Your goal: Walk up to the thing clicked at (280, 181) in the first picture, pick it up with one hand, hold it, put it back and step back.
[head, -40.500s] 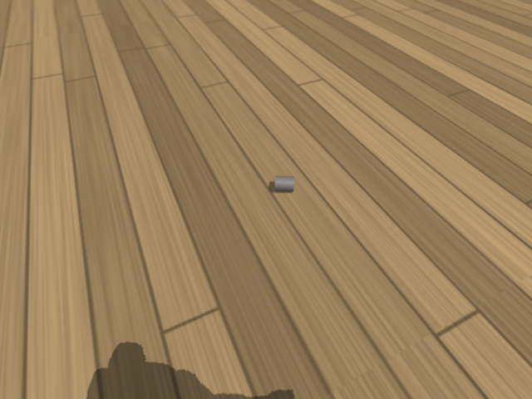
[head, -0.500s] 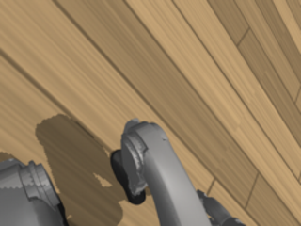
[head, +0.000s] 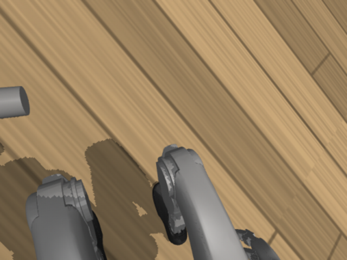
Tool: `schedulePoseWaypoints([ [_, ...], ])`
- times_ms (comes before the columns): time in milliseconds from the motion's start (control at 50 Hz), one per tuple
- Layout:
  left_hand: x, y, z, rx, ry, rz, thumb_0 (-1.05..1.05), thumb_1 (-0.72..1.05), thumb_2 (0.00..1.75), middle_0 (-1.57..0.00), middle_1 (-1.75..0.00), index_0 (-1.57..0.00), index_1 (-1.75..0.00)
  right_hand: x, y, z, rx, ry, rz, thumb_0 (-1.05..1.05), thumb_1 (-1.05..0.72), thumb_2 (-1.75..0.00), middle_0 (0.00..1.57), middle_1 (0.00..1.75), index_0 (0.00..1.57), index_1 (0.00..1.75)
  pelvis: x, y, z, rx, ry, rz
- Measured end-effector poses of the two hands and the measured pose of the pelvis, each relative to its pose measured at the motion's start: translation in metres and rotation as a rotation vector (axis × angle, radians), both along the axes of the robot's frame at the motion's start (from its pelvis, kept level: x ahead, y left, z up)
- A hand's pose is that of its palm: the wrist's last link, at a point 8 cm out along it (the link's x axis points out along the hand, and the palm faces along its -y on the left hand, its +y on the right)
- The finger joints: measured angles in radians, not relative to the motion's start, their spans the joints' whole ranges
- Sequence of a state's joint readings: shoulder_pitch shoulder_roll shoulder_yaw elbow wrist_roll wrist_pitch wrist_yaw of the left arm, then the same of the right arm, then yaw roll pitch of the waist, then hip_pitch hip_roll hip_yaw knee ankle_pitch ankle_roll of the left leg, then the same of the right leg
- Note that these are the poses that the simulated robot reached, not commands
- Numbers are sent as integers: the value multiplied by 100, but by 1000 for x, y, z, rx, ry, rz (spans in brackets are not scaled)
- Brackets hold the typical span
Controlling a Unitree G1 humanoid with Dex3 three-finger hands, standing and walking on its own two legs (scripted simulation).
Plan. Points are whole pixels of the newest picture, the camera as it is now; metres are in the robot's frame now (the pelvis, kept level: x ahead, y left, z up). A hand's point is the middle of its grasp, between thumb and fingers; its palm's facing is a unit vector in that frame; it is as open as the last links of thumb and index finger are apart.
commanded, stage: withdraw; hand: left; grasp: from above
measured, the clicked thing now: (2, 103) +0.52 +0.32 -0.30
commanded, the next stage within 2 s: home in 0.34 s
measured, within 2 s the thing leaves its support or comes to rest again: neither
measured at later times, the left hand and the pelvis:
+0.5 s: hand out of the picture +0.51 +0.32 -0.16, palm faces -0.44 -0.08 -0.89, open 12.9 cm; pelvis -0.01 +0.00 -0.01, yaw +0 degrees
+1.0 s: hand out of the picture +0.39 +0.32 -0.02, palm faces -0.23 -0.61 -0.76, open 8.0 cm; pelvis +0.00 +0.00 +0.10, yaw +5 degrees
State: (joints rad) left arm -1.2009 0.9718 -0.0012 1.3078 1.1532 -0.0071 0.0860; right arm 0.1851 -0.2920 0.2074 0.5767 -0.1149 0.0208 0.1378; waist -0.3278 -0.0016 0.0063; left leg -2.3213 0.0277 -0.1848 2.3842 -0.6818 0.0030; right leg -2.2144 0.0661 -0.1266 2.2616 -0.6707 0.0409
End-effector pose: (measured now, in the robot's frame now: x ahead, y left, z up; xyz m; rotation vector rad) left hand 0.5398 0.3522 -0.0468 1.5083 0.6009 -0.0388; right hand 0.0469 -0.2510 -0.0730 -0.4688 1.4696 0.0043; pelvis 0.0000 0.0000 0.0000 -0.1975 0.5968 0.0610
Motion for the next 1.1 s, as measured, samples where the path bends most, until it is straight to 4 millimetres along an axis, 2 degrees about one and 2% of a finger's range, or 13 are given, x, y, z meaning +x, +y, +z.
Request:
schedulePoseWaypoints([
  [120, -6, -13, 13, -63, 116, -88, 0, -47, 96, -11, -97, -12, -96, -7, -10, 19, -51, 30, 6, 0, -90, -90, 21, 30, 20, 30, -6, -1, 17, 4, -7, 10],
  [200, -10, -22, 7, -103, 118, -158, 0, -43, 93, -14, -94, -15, -93, -16, -19, 30, -108, 59, 15, 0, -90, -90, 21, 30, 20, 30, -10, -2, 18, 1, -13, 12],
  [280, -13, -28, -6, -105, 89, -193, 0, -39, 90, -17, -90, -18, -89, -25, -24, 31, -146, 88, 19, 0, -90, -90, 21, 30, 20, 30, -12, -2, 13, 3, -16, 12],
  [380, -18, -33, -31, -84, 64, -199, 0, -35, 86, -22, -86, -22, -85, -34, -22, 20, -147, 103, 14, 0, -90, -90, 21, 30, 20, 30, -15, -3, 1, 4, -25, 8],
  [480, -22, -29, -52, -60, 52, -173, 0, -30, 83, -26, -80, -26, -80, -38, -12, 1, -109, 104, 4, 0, -90, -89, 21, 30, 20, 30, -15, -2, -12, 8, -35, 2],
  [620, -28, -14, -57, -60, 10, -101, 0, -16, 86, -26, -70, -26, -70, -30, 4, -19, -38, 85, -2, 0, -89, -89, 21, 30, 20, 30, -11, -2, -20, 8, -31, 1],
  [720, -45, -8, -38, -141, -41, -29, 0, 7, 87, -25, -59, -24, -59, -11, 8, -17, 2, 55, -19, 0, -89, -89, 21, 30, 20, 30, -7, -2, -7, 15, -1, 12],
  [820, -79, -5, 0, -277, -74, 63, 0, 34, 84, -23, -45, -22, -46, 22, 4, 4, 17, -17, -28, 0, -89, -90, 21, 30, 20, 30, -3, -1, 23, 25, 27, 29],
  [960, -139, -2, 65, -464, -81, 201, 0, 69, 86, -21, -34, -21, -34, 82, 0, 54, 29, -178, -4, 0, -90, -90, 21, 30, 20, 30, 1, 1, 79, 44, 35, 51],
  [1100, -195, -12, 121, -650, -88, 350, 1, 84, 89, -21, -31, -21, -31, 136, 10, 116, 66, -368, 36, 0, -90, -90, 21, 30, 20, 30, 5, 0, 138, 67, -7, 72],
])
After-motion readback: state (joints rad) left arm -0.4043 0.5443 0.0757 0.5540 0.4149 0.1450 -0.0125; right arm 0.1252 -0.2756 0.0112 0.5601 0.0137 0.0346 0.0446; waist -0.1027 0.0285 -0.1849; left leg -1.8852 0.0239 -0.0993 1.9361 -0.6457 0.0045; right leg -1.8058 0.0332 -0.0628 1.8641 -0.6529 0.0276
